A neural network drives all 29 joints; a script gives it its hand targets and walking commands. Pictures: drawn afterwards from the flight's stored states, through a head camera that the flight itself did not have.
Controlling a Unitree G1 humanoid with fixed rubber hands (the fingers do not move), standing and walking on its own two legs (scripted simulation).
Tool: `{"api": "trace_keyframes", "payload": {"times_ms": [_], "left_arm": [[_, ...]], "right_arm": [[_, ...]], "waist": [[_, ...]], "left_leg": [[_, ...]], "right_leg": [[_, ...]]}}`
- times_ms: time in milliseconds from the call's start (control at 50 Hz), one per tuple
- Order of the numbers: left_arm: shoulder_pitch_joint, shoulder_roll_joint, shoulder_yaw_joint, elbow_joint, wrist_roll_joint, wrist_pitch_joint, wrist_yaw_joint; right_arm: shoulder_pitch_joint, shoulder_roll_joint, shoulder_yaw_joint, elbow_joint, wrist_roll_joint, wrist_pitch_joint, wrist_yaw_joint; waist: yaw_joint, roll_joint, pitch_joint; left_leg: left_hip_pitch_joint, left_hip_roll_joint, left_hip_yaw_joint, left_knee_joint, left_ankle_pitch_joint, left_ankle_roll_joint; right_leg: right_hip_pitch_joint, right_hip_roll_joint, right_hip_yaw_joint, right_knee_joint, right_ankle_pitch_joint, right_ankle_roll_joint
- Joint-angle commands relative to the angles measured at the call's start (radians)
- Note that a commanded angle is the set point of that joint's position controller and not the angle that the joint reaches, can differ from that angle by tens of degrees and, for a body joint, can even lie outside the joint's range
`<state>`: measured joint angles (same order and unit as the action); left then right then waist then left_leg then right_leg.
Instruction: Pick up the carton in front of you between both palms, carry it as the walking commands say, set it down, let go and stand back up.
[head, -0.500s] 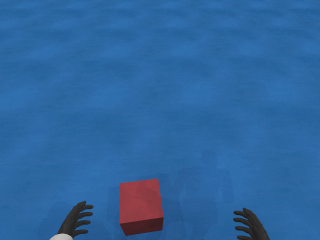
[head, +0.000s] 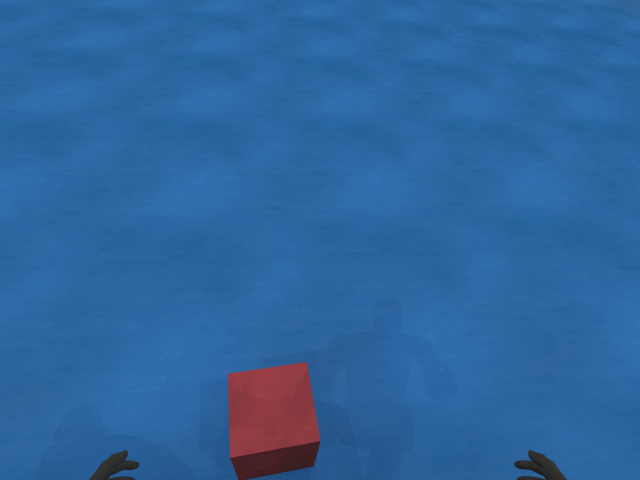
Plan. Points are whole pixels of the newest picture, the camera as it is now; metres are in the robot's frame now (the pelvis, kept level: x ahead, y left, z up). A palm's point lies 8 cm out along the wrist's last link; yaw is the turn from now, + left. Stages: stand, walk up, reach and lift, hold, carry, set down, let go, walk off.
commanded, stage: stand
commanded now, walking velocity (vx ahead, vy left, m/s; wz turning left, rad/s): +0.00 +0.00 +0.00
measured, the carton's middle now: (272, 421) +0.40 +0.10 -0.64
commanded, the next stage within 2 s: none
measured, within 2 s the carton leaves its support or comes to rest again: neither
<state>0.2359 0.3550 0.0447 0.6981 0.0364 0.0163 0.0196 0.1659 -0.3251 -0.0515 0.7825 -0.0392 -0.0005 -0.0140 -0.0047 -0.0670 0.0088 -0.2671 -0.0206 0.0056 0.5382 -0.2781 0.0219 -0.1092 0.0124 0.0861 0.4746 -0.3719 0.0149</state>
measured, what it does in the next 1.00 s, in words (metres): stands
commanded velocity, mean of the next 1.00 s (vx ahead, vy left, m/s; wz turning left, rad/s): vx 0.00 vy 0.00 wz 0.00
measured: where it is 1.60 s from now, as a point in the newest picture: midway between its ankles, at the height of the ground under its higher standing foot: outside the picture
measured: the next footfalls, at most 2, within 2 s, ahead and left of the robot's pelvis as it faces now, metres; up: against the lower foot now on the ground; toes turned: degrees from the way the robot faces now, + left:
none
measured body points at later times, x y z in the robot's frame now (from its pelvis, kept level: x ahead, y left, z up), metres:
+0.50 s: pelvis -0.01 +0.00 +0.00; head -0.01 +0.02 +0.45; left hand +0.11 +0.30 -0.11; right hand +0.11 -0.30 -0.09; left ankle +0.00 +0.10 -0.73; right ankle -0.07 -0.14 -0.73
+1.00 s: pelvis -0.03 +0.00 +0.01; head -0.02 +0.02 +0.46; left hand +0.07 +0.31 -0.11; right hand +0.08 -0.31 -0.10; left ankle +0.00 +0.10 -0.73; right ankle -0.07 -0.14 -0.73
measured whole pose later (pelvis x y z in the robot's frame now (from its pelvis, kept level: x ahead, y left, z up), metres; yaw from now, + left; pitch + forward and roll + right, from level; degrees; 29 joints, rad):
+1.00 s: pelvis -0.03 +0.00 +0.01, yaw +0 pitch -2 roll +0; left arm 0.19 0.39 0.01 0.94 0.02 -0.01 0.02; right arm 0.11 -0.37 -0.02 1.01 -0.02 -0.01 -0.01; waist -0.01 -0.03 0.03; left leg -0.19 -0.02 0.01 0.41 -0.18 0.03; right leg -0.04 0.01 0.09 0.36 -0.28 0.02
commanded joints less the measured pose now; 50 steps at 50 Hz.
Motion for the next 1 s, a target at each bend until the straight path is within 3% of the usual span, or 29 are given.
{"api": "trace_keyframes", "payload": {"times_ms": [0, 180, 680, 980], "left_arm": [[-0.008, 0.125, 0.024, -0.042, -0.001, -0.018, 0.008], [-0.021, 0.140, 0.017, 0.009, -0.003, -0.021, 0.014], [-0.058, 0.175, 0.002, 0.141, -0.009, -0.032, 0.006], [-0.069, 0.192, -0.003, 0.200, -0.012, -0.034, 0.002]], "right_arm": [[-0.026, -0.164, -0.035, -0.038, 0.002, -0.013, -0.007], [-0.044, -0.172, -0.029, 0.013, 0.005, -0.014, -0.009], [-0.080, -0.201, -0.011, 0.140, 0.016, -0.018, 0.000], [-0.093, -0.218, -0.003, 0.191, 0.022, -0.020, 0.002]], "waist": [[0.002, 0.084, -0.078], [0.002, 0.064, -0.064], [-0.002, 0.066, -0.004], [-0.003, 0.066, -0.002]], "left_leg": [[0.150, 0.108, -0.110, -0.062, 0.381, 0.004], [0.164, 0.110, -0.108, -0.071, 0.388, 0.008], [0.164, 0.121, -0.124, -0.170, 0.206, 0.008], [0.173, 0.126, -0.133, -0.191, 0.199, 0.011]], "right_leg": [[-0.068, -0.064, 0.031, -0.043, 0.330, -0.009], [-0.065, -0.073, 0.038, -0.062, 0.345, -0.011], [-0.063, -0.093, 0.065, -0.164, 0.222, -0.029], [-0.055, -0.098, 0.068, -0.186, 0.221, -0.033]]}}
